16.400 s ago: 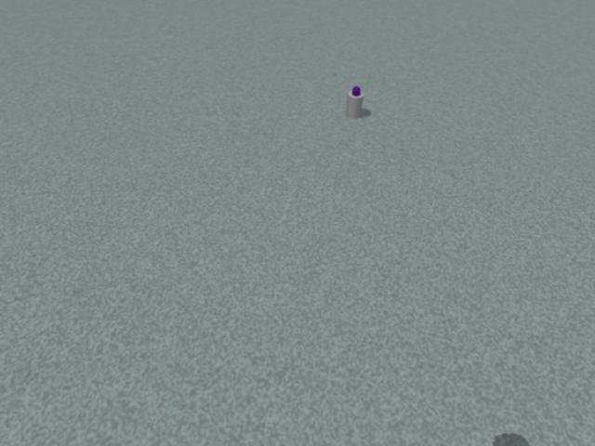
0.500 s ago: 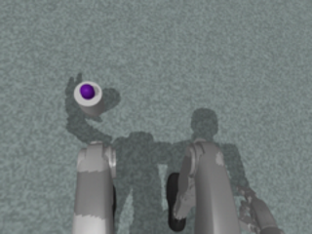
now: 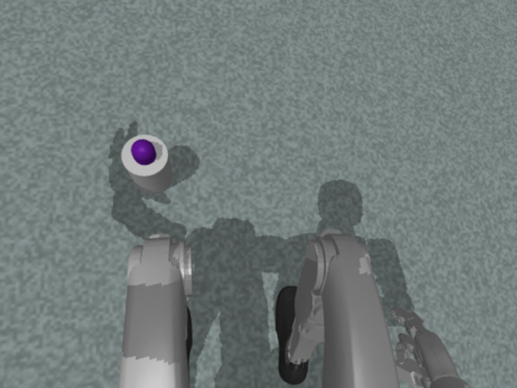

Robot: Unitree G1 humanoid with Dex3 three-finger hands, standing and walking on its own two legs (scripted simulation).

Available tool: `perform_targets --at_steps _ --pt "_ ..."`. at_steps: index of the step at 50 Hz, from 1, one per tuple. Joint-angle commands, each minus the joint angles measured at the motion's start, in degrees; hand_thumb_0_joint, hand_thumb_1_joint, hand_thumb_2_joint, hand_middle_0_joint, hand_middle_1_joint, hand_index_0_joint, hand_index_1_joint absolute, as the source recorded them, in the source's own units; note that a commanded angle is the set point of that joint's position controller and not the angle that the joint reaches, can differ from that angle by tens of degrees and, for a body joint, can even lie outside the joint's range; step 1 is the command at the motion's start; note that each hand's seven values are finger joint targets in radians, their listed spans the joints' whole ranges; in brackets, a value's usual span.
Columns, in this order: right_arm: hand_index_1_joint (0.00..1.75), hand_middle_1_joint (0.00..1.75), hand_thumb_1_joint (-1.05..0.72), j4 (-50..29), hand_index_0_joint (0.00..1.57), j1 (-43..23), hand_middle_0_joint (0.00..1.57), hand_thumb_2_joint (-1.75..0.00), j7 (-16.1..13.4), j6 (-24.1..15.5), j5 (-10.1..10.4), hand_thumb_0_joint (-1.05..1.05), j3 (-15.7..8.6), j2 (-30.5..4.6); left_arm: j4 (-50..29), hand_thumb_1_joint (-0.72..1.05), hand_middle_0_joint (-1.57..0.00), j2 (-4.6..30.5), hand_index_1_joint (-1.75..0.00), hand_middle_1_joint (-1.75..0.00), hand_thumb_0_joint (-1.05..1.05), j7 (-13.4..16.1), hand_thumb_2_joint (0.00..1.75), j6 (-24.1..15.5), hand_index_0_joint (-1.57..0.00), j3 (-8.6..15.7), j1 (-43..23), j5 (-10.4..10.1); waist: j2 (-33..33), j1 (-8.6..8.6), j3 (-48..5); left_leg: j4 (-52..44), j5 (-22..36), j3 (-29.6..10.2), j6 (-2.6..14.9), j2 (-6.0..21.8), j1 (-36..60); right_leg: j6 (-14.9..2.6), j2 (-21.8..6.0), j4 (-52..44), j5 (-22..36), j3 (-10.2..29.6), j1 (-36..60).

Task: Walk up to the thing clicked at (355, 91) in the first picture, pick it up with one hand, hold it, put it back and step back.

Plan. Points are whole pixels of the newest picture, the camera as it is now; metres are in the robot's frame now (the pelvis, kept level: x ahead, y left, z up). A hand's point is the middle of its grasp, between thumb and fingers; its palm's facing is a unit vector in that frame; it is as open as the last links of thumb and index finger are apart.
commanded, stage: go down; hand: left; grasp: from the side
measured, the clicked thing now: (148, 163) +0.51 +0.21 -0.29
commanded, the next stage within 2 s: approach in 1.84 s
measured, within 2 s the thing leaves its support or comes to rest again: neither
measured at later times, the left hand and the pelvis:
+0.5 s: hand out of the picture +0.40 +0.39 +0.02, palm faces +0.13 -0.99 -0.07, open 17.5 cm; pelvis +0.00 +0.00 +0.00, yaw +0 degrees
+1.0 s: hand out of the picture +0.40 +0.39 +0.02, palm faces +0.13 -0.99 -0.08, open 17.5 cm; pelvis +0.00 +0.00 +0.00, yaw +0 degrees
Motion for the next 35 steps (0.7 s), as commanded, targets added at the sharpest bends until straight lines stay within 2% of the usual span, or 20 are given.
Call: perform_targets --at_steps 1,2,3,4,6,8,9,10,13,16,18,20,22,24,25,28,29,32,33,35 --pt "0.30 0.30 -0.91 -3.1 0.20 6.7 0.20 -0.90 -1.1 -1.6 0.3 0.00 -5.3 -14.0 -14.0 -0.61 -0.06 24.8 -0.11 -0.13 0.00 -0.1 0.05 -3.6 -0.08 3.5 -12.7 -1.8 16.3 2.56 -36.4 -19.1 4.9 1.9 1.03 -1.0 27.4 -2.94 2.8 -11.6 2.6 -1.2 17.8" --pt "0.30 0.30 -0.91 -3.2 0.20 6.5 0.20 -0.90 -1.1 -1.6 0.4 0.00 -5.3 -14.2 -12.8 -0.61 -0.06 23.0 -0.11 -0.13 0.00 -0.2 0.06 -3.3 -0.07 3.0 -11.9 -2.2 16.7 2.29 -35.7 -19.2 5.9 1.5 0.90 -1.0 28.5 -3.10 2.8 -11.1 3.5 -1.4 16.2" --pt "0.30 0.30 -0.91 -3.0 0.20 6.9 0.20 -0.90 -1.1 -1.6 0.4 0.00 -5.1 -14.0 -12.3 -0.61 -0.06 24.1 -0.11 -0.13 0.00 -0.1 0.06 -3.2 -0.07 4.0 -11.2 -2.2 16.3 2.33 -35.3 -19.1 6.8 1.5 0.86 -1.0 27.7 -3.04 2.7 -10.9 4.0 -1.4 17.0" --pt "0.30 0.30 -0.91 -2.9 0.20 6.6 0.20 -0.90 -1.2 -1.5 0.3 0.00 -5.0 -14.1 -11.5 -0.61 -0.06 22.6 -0.11 -0.13 0.00 -0.2 0.06 -3.2 -0.07 3.1 -11.1 -2.4 16.0 1.88 -34.0 -18.6 6.8 1.8 1.00 -1.1 26.7 -3.05 2.7 -11.1 4.2 -1.4 16.6" --pt "0.30 0.30 -0.91 -2.9 0.20 6.7 0.20 -0.90 -1.2 -1.6 0.3 0.00 -5.1 -14.1 -12.3 -0.61 -0.06 23.9 -0.11 -0.13 0.00 0.0 0.05 -3.3 -0.08 3.8 -11.6 -2.2 16.0 2.62 -34.5 -18.6 7.3 1.5 0.94 -1.0 27.4 -3.13 2.7 -10.7 4.4 -1.3 16.1" --pt "0.30 0.30 -0.91 -3.1 0.20 6.5 0.20 -0.90 -1.1 -1.4 0.3 0.00 -5.1 -14.4 -12.3 -0.61 -0.07 22.6 -0.11 -0.13 0.00 0.0 0.05 -3.3 -0.08 3.2 -11.1 -2.1 18.1 2.57 -35.2 -19.1 8.4 0.8 0.62 -0.9 29.6 -3.36 2.5 -9.8 5.4 -1.6 15.1" --pt "0.30 0.30 -0.91 -3.0 0.20 7.2 0.20 -0.90 -1.1 -1.5 0.3 0.00 -5.2 -14.6 -13.2 -0.61 -0.06 24.1 -0.11 -0.13 0.00 0.1 0.06 -3.3 -0.08 4.3 -11.1 -1.9 18.4 2.61 -36.5 -19.3 9.8 0.4 0.38 -0.8 30.8 -3.39 2.4 -9.5 6.2 -1.8 15.5" --pt "0.30 0.30 -0.91 -3.1 0.20 7.0 0.20 -0.90 -1.1 -1.3 0.3 0.00 -5.2 -14.4 -13.7 -0.61 -0.06 22.9 -0.11 -0.13 0.00 0.1 0.05 -3.3 -0.08 3.5 -11.2 -2.0 19.1 2.83 -37.1 -19.3 10.5 0.5 0.23 -0.9 32.0 -3.48 2.4 -9.4 6.6 -1.8 15.2" --pt "0.30 0.30 -0.91 -3.0 0.20 7.2 0.20 -0.90 -1.0 -1.5 0.4 0.00 -5.4 -13.8 -12.5 -0.61 -0.06 20.6 -0.12 -0.13 0.00 0.0 0.06 -2.8 -0.07 2.3 -10.8 -2.3 15.9 1.62 -35.8 -18.6 9.1 1.2 0.73 -1.1 28.8 -3.15 2.5 -10.7 5.7 -1.6 16.6" --pt "0.30 0.30 -0.91 -2.9 0.20 7.1 0.20 -0.90 -1.0 -1.3 0.3 0.00 -5.4 -14.2 -13.5 -0.61 -0.06 22.8 -0.11 -0.13 0.00 0.6 0.06 -3.1 -0.08 3.6 -10.3 -1.9 17.3 2.68 -36.2 -19.0 9.5 1.3 0.65 -1.2 29.2 -3.27 2.4 -10.3 6.0 -1.4 16.9" --pt "0.30 0.30 -0.91 -3.0 0.20 6.8 0.20 -0.90 -0.9 -1.3 0.4 0.00 -5.5 -13.6 -12.3 -0.61 -0.06 20.3 -0.12 -0.15 0.00 0.4 0.05 -2.9 -0.08 2.6 -9.8 -2.3 14.8 2.39 -35.9 -18.7 8.8 1.5 0.89 -1.2 28.4 -3.09 2.5 -10.8 5.3 -1.3 17.1" --pt "0.30 0.30 -0.91 -3.0 0.20 6.8 0.20 -0.90 -0.9 -1.4 0.3 0.00 -5.6 -13.8 -12.1 -0.61 -0.06 20.7 -0.12 -0.14 0.00 0.5 0.06 -3.1 -0.08 2.7 -10.4 -2.1 14.7 1.85 -34.3 -18.5 7.5 1.7 1.05 -1.3 26.9 -3.07 2.6 -11.1 4.5 -1.3 16.7" --pt "0.30 0.30 -0.91 -3.1 0.20 6.2 0.20 -0.90 -0.9 -1.4 0.4 0.00 -5.7 -14.1 -12.7 -0.61 -0.06 21.6 -0.11 -0.14 0.00 0.6 0.05 -3.5 -0.09 2.3 -11.8 -1.6 16.5 2.15 -32.8 -20.0 3.6 0.9 1.00 -1.0 27.5 -3.13 2.5 -10.8 1.9 -1.5 14.3" --pt "0.30 0.30 -0.91 -3.0 0.20 6.6 0.20 -0.90 -0.9 -1.3 0.3 0.00 -5.3 -13.9 -13.5 -0.61 -0.06 22.4 -0.12 -0.14 0.00 0.5 0.05 -3.9 -0.08 3.2 -12.5 -1.9 15.7 2.10 -34.8 -19.3 5.3 1.0 0.95 -1.0 27.6 -3.04 2.6 -10.7 3.3 -1.5 16.4" --pt "0.30 0.30 -0.90 -3.2 0.20 5.9 0.20 -0.89 -0.9 -1.4 0.3 0.00 -5.3 -13.8 -11.9 -0.61 -0.06 21.0 -0.12 -0.14 0.00 0.1 0.05 -3.9 -0.08 2.3 -11.9 -2.0 15.2 1.77 -33.3 -19.4 4.2 1.0 1.06 -1.1 26.9 -2.99 2.6 -10.7 2.4 -1.6 15.0" --pt "0.30 0.30 -0.91 -3.2 0.20 6.2 0.20 -0.90 -0.9 -1.5 0.1 0.00 -5.2 -13.6 -10.8 -0.61 -0.06 22.4 -0.12 -0.15 0.00 0.2 0.05 -3.9 -0.09 2.6 -12.2 -1.8 13.8 1.36 -32.8 -18.4 2.9 2.2 1.47 -1.2 24.1 -2.79 2.8 -11.7 1.2 -1.1 16.9" --pt "0.30 0.30 -0.91 -3.0 0.20 5.9 0.20 -0.90 -0.9 -1.6 0.0 0.00 -5.1 -13.8 -9.6 -0.61 -0.06 21.2 -0.12 -0.15 0.00 0.1 0.05 -3.9 -0.08 2.5 -11.2 -2.0 13.8 1.57 -32.2 -18.3 3.6 2.3 1.43 -1.3 24.3 -2.81 2.8 -11.6 1.9 -1.2 16.7" --pt "0.30 0.30 -0.91 -3.2 0.20 6.3 0.20 -0.90 -0.8 -1.5 0.0 0.00 -4.8 -13.5 -11.3 -0.61 -0.06 23.5 -0.13 -0.15 0.00 0.2 0.06 -4.1 -0.08 3.3 -12.2 -2.0 13.6 2.16 -35.0 -17.6 5.0 3.0 1.56 -1.3 23.9 -2.75 2.9 -11.7 2.7 -0.9 19.7" --pt "0.30 0.30 -0.90 -3.4 0.20 6.0 0.20 -0.89 -0.8 -1.5 0.0 0.00 -4.9 -13.6 -10.0 -0.61 -0.06 22.3 -0.12 -0.15 0.00 0.2 0.06 -3.9 -0.09 2.5 -11.6 -1.8 13.5 1.92 -33.8 -18.0 4.5 2.8 1.52 -1.3 23.7 -2.77 2.8 -11.7 2.3 -1.1 18.5" --pt "0.30 0.30 -0.91 -3.3 0.20 6.4 0.20 -0.89 -0.8 -1.5 0.1 0.00 -4.9 -13.7 -10.2 -0.61 -0.06 23.4 -0.12 -0.15 0.00 0.4 0.05 -3.8 -0.08 3.1 -11.4 -1.5 13.5 2.16 -34.5 -17.8 5.2 2.7 1.45 -1.3 24.0 -2.85 2.9 -11.6 2.8 -1.1 18.6"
